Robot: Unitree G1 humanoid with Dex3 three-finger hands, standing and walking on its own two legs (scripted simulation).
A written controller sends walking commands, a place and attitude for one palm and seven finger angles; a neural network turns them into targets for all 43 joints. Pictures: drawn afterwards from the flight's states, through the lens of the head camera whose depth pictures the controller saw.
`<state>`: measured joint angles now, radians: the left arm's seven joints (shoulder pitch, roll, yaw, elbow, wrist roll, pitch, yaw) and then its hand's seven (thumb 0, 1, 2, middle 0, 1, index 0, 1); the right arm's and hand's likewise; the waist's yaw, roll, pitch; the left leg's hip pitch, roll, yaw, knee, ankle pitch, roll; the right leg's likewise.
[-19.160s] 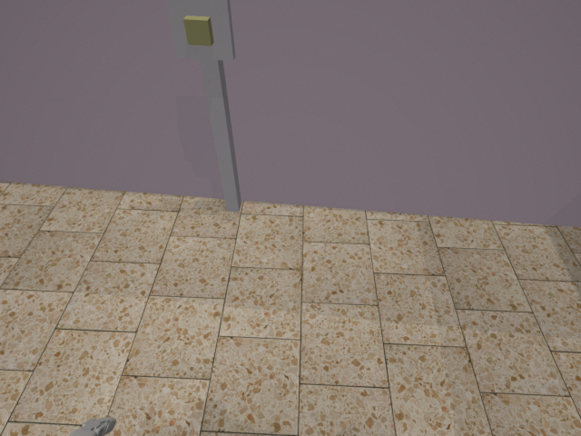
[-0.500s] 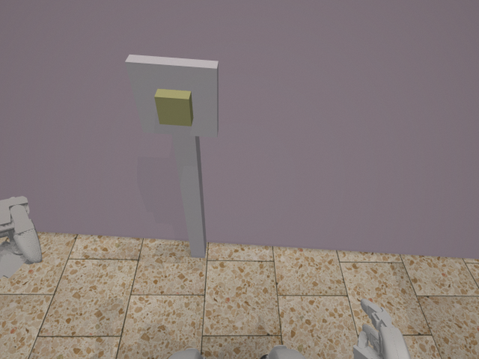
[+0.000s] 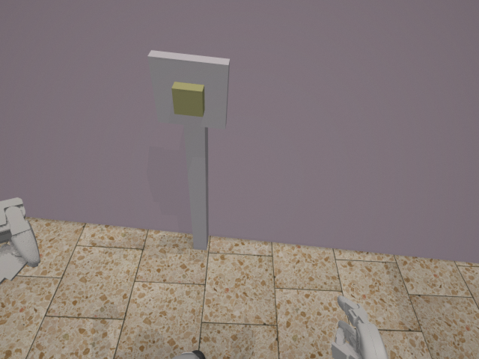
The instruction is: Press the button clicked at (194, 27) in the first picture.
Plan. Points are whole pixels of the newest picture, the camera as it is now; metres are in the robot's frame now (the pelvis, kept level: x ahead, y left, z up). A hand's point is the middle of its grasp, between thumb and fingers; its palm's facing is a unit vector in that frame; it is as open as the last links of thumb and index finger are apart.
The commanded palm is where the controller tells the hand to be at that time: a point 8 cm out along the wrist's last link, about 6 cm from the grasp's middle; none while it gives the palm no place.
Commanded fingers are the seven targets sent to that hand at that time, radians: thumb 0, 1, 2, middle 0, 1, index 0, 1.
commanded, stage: step back with the hand held close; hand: left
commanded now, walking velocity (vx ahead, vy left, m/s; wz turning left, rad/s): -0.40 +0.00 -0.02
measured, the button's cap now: (189, 98) +0.65 +0.18 +0.07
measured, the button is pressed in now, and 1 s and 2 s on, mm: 0 0 0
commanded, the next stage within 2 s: stop stepping back and stand still in 0.08 s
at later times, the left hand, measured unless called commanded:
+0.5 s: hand out of the picture +0.08 +0.22 +0.18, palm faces +0.26 -0.83 -0.49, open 3.1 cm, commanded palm +0.04 +0.26 +0.19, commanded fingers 0.00 0.90 0.90 -1.30 -1.50 -1.30 -1.50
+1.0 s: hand out of the picture +0.03 +0.24 +0.17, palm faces +0.37 -0.83 -0.42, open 3.1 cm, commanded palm -0.01 +0.28 +0.19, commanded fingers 0.00 0.90 0.90 -1.30 -1.50 -1.30 -1.50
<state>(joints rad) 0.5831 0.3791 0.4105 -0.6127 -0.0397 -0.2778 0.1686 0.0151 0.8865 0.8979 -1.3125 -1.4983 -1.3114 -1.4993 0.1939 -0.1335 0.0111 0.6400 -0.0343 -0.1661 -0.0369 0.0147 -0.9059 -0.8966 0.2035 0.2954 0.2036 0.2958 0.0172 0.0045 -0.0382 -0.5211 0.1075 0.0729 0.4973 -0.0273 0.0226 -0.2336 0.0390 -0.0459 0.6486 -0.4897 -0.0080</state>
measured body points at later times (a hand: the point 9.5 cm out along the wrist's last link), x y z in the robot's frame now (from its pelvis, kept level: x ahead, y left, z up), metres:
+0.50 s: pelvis -0.12 +0.00 +0.01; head -0.13 +0.02 +0.46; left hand +0.06 +0.26 +0.21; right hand +0.00 -0.26 -0.06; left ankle -0.04 +0.10 -0.70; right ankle -0.10 -0.10 -0.73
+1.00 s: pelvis -0.16 +0.00 +0.01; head -0.19 +0.01 +0.46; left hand +0.01 +0.28 +0.20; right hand -0.04 -0.24 -0.08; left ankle -0.13 +0.12 -0.69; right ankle -0.14 -0.08 -0.73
